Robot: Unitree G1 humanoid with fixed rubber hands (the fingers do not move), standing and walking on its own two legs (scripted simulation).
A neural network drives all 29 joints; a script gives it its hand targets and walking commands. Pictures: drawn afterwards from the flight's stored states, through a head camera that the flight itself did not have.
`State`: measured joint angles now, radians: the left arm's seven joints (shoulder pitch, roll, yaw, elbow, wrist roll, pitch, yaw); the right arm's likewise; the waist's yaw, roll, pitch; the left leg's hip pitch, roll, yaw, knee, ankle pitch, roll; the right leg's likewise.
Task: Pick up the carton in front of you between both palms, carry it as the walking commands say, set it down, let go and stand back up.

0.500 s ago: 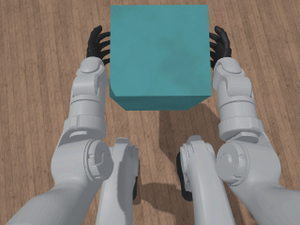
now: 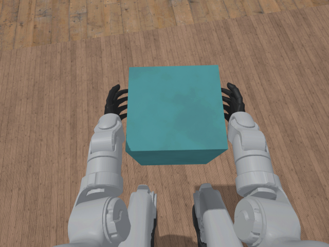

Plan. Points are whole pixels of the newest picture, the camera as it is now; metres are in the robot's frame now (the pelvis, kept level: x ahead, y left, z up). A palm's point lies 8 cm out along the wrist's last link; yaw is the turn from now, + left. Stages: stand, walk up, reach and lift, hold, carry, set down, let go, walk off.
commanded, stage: reach and lift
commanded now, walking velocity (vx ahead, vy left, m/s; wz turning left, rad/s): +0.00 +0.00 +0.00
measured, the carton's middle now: (173, 123) +0.44 +0.00 -0.10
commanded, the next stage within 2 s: hold in 1.80 s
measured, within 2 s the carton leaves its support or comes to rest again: neither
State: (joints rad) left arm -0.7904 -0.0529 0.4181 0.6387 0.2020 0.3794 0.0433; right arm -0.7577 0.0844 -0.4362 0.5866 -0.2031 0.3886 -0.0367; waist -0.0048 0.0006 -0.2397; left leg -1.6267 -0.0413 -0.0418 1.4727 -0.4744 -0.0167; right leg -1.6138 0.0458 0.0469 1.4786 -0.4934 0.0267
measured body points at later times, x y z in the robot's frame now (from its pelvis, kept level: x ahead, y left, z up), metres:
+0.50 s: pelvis +0.05 +0.00 +0.14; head +0.12 +0.00 +0.58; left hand +0.40 +0.15 +0.11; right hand +0.40 -0.15 +0.11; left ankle +0.09 +0.12 -0.55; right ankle +0.08 -0.13 -0.55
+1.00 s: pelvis +0.05 +0.00 +0.19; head +0.03 +0.00 +0.64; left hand +0.37 +0.15 +0.21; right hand +0.37 -0.15 +0.21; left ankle +0.09 +0.12 -0.55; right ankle +0.08 -0.13 -0.55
